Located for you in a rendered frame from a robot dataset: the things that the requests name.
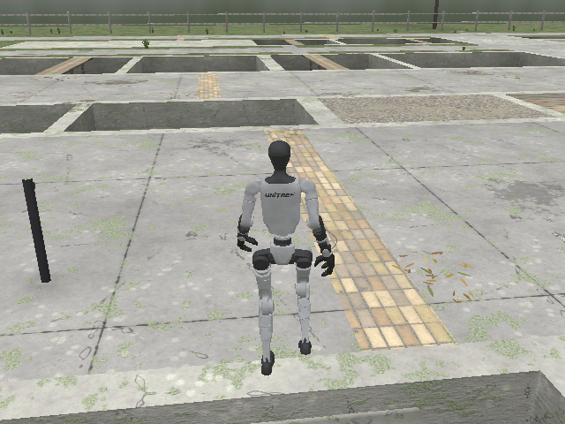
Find right robot forearm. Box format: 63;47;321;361
313;216;333;257

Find right robot foot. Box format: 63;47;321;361
298;339;312;355

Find left robot thigh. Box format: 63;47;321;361
252;248;275;315

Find robot left hand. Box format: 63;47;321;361
237;236;258;252

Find robot right upper arm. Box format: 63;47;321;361
298;178;320;229

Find robot right hand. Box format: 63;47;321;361
314;254;335;276

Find left robot forearm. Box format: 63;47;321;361
237;214;250;241

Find robot left upper arm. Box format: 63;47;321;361
240;179;262;227

